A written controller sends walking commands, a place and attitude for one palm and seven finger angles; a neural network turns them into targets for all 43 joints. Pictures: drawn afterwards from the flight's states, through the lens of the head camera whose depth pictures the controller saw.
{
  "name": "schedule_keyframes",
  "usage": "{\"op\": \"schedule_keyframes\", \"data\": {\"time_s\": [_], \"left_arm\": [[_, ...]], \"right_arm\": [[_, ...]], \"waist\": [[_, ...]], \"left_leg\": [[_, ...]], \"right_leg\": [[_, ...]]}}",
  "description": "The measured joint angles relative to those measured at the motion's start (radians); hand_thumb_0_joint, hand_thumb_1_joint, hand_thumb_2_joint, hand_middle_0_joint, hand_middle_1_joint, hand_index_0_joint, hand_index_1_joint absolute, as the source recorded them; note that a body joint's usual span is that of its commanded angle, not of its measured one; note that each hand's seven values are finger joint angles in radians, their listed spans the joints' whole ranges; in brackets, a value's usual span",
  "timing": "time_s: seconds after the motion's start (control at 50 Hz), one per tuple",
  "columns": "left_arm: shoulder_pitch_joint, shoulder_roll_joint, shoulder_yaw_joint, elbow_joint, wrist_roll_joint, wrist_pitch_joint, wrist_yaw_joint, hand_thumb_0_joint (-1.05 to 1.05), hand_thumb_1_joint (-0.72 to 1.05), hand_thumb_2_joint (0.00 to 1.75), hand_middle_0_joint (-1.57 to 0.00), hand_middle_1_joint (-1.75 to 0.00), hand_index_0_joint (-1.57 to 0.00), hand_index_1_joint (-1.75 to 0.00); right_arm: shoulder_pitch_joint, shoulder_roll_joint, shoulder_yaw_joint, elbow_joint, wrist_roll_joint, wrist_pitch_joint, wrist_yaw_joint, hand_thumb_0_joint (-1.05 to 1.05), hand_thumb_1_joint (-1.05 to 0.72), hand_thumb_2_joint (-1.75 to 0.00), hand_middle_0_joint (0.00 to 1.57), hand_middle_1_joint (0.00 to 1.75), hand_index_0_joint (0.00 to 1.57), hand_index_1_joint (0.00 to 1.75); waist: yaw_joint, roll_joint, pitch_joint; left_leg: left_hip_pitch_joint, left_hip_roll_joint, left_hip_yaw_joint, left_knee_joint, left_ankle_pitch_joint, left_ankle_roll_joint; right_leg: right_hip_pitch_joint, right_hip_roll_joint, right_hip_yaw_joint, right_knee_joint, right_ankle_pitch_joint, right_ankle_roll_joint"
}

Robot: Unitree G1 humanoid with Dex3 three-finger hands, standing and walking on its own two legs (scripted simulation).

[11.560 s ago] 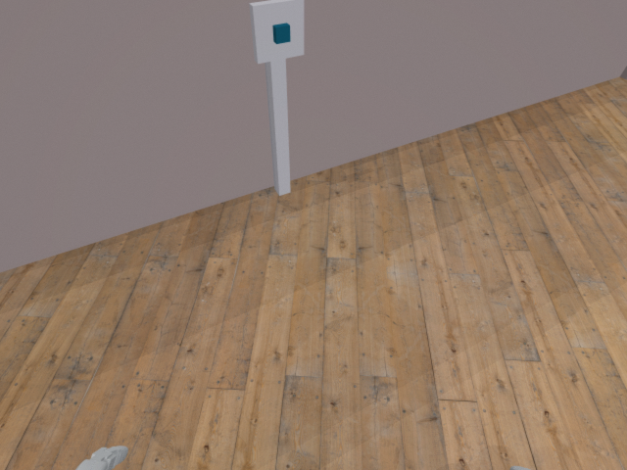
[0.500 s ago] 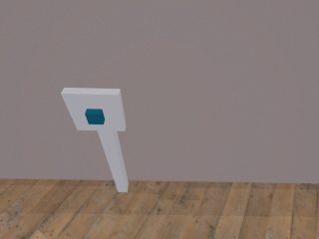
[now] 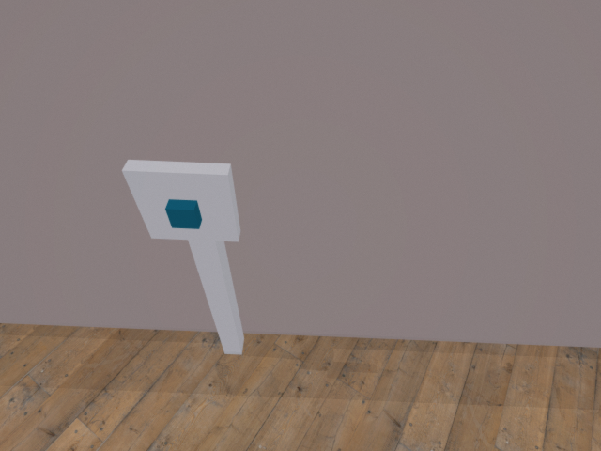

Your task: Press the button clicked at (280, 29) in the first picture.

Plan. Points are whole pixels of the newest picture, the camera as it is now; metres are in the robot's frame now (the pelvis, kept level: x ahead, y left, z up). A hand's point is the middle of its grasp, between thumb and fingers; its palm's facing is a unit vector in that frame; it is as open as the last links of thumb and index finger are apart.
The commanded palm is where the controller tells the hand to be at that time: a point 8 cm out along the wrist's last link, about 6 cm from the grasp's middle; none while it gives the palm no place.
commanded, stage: look again from close up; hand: left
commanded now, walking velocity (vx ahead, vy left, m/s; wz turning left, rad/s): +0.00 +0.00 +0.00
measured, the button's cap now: (184, 213) +0.50 +0.26 -0.02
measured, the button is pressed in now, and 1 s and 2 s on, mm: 0 0 0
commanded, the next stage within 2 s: raise the hand and make a fist in 0.48 s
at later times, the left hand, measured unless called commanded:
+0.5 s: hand out of the picture +0.04 +0.21 -0.17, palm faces +0.03 -0.98 -0.22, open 7.4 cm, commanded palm none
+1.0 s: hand (177, 428) +0.17 +0.18 -0.09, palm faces +0.05 -1.00 +0.02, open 5.4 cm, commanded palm +0.14 +0.25 -0.06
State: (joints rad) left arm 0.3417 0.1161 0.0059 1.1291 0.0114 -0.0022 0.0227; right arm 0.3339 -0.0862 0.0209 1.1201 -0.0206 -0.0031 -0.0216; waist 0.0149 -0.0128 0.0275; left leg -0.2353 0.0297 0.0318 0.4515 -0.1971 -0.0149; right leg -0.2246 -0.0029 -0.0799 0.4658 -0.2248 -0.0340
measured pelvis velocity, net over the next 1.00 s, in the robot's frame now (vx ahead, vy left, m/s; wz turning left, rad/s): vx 0.00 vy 0.00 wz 0.00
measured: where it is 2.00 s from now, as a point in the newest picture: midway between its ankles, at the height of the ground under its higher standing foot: outside the picture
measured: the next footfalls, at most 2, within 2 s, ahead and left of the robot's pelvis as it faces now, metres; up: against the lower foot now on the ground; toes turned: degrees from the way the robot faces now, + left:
none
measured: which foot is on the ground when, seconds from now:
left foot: down 0.00-1.00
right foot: down 0.00-1.00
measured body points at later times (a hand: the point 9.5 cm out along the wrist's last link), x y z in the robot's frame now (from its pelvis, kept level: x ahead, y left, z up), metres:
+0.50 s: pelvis +0.02 +0.04 +0.00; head +0.03 +0.03 +0.45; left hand +0.04 +0.27 -0.16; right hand +0.02 -0.18 -0.16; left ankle +0.03 +0.13 -0.74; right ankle +0.02 -0.10 -0.74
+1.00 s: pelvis +0.00 +0.00 -0.09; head +0.06 +0.02 +0.36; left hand +0.16 +0.24 -0.08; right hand +0.25 -0.24 -0.11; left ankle +0.03 +0.13 -0.74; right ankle +0.02 -0.10 -0.74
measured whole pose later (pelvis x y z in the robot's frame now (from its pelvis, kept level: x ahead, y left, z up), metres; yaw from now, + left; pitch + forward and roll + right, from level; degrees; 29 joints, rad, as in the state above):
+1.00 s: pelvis +0.00 +0.00 -0.09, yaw +0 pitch +13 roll +0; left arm 0.49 0.16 0.14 0.16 -0.24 -0.56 -0.30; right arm 0.11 -0.26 -0.08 0.49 0.00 -0.25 0.01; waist 0.03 -0.07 -0.13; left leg -0.87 0.03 0.02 1.14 -0.51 -0.01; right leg -0.85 -0.03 -0.07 1.15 -0.53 -0.04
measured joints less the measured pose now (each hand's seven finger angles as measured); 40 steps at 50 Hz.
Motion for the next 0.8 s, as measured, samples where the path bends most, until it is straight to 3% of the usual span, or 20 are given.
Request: {"op": "schedule_keyframes", "data": {"time_s": [0.04, 0.1, 0.18, 0.42, 0.6, 0.62, 0.64, 0.68, 0.72, 0.8], "left_arm": [[0.006, -0.015, -0.012, -0.003, 0.005, -0.014, 0.013, 0.0, 0.9, 0.9, -0.2, -0.3, -0.2, -0.3], [0.017, -0.031, -0.019, -0.013, 0.01, -0.022, 0.013, 0.0, 0.9, 0.9, -0.2, -0.3, -0.2, -0.3], [0.007, -0.018, -0.013, -0.018, 0.009, -0.016, 0.016, 0.01, 0.9, 0.9, -0.2, -0.3, -0.2, -0.3], [-0.069, 0.043, -0.002, -0.069, 0.003, -0.017, 0.016, 0.0, 0.91, 0.9, -0.2, -0.3, -0.2, -0.3], [-0.074, 0.041, -0.011, -0.06, 0.005, -0.013, 0.019, 0.0, 0.9, 0.9, -0.2, -0.3, -0.2, -0.3], [-0.023, 0.037, 0.014, -0.213, -0.031, 0.051, 0.021, 0.01, 0.91, 0.9, -0.2, -0.3, -0.2, -0.3], [0.038, 0.041, 0.034, -0.402, -0.056, 0.069, 0.029, 0.01, 0.91, 0.9, -0.21, -0.31, -0.21, -0.3], [0.112, 0.057, 0.039, -0.673, -0.099, 0.008, 0.07, 0.02, 0.92, 0.9, -0.22, -0.32, -0.22, -0.31], [0.11, 0.058, 0.044, -0.843, -0.136, -0.035, 0.086, 0.02, 0.92, 0.9, -0.24, -0.34, -0.24, -0.34], [0.026, 0.048, 0.092, -0.949, -0.173, -0.246, 0.012, 0.01, 0.92, 0.9, -0.3, -0.42, -0.3, -0.41]], "right_arm": [[-0.008, -0.015, -0.004, -0.009, 0.0, 0.01, 0.004, 0.01, -0.91, -0.9, 0.2, 0.3, 0.2, 0.3], [-0.015, -0.046, -0.019, -0.04, -0.002, 0.013, 0.012, 0.02, -0.92, -0.9, 0.2, 0.3, 0.2, 0.3], [-0.01, -0.058, -0.023, -0.064, -0.002, -0.004, 0.008, 0.02, -0.92, -0.9, 0.2, 0.3, 0.2, 0.3], [-0.016, -0.067, -0.006, -0.055, -0.002, -0.018, 0.002, 0.02, -0.93, -0.9, 0.2, 0.3, 0.2, 0.3], [-0.044, -0.078, -0.004, -0.044, 0.003, -0.017, 0.004, 0.02, -0.92, -0.9, 0.2, 0.3, 0.2, 0.3], [-0.034, -0.083, -0.003, -0.079, 0.012, -0.024, 0.001, 0.02, -0.92, -0.9, 0.2, 0.3, 0.2, 0.3], [-0.016, -0.087, 0.001, -0.12, 0.022, -0.065, -0.011, 0.02, -0.93, -0.9, 0.2, 0.3, 0.2, 0.3], [0.004, -0.1, -0.001, -0.17, 0.037, -0.159, -0.033, 0.02, -0.93, -0.9, 0.2, 0.3, 0.2, 0.3], [-0.004, -0.124, -0.012, -0.232, 0.046, -0.21, -0.037, 0.02, -0.92, -0.9, 0.2, 0.3, 0.2, 0.3], [-0.085, -0.159, -0.041, -0.361, 0.032, -0.255, -0.021, 0.02, -0.91, -0.9, 0.2, 0.3, 0.2, 0.3]], "waist": [[0.003, 0.021, 0.004], [-0.012, 0.056, 0.004], [-0.026, 0.045, -0.007], [-0.016, 0.027, -0.007], [-0.012, 0.021, 0.01], [-0.014, 0.018, 0.012], [-0.006, 0.007, 0.013], [0.002, -0.006, -0.01], [-0.013, 0.007, -0.032], [-0.041, 0.028, -0.099]], "left_leg": [[-0.033, 0.012, -0.007, 0.058, -0.04, 0.0], [-0.066, 0.017, -0.021, 0.121, -0.054, 0.01], [-0.052, -0.009, -0.006, 0.126, -0.074, 0.025], [0.008, -0.049, 0.015, 0.04, -0.049, 0.051], [0.02, -0.046, 0.016, 0.031, -0.052, 0.051], [0.01, -0.044, 0.015, 0.044, -0.058, 0.05], [0.009, -0.046, 0.021, 0.046, -0.06, 0.049], [-0.002, -0.055, 0.027, 0.053, -0.064, 0.045], [-0.034, -0.06, 0.014, 0.09, -0.077, 0.047], [-0.195, -0.049, 0.008, 0.233, -0.126, 0.042]], "right_leg": [[-0.006, 0.011, -0.006, 0.001, 0.002, 0.002], [-0.02, 0.018, -0.012, 0.031, -0.014, 0.007], [-0.024, -0.01, 0.001, 0.07, -0.044, 0.022], [0.011, -0.048, 0.021, 0.032, -0.037, 0.051], [0.029, -0.044, 0.021, 0.009, -0.034, 0.055], [0.021, -0.042, 0.021, 0.017, -0.036, 0.054], [0.009, -0.045, 0.027, 0.035, -0.043, 0.047], [-0.018, -0.055, 0.034, 0.078, -0.066, 0.038], [-0.041, -0.062, 0.021, 0.111, -0.085, 0.044], [-0.194, -0.059, 0.016, 0.239, -0.128, 0.043]]}}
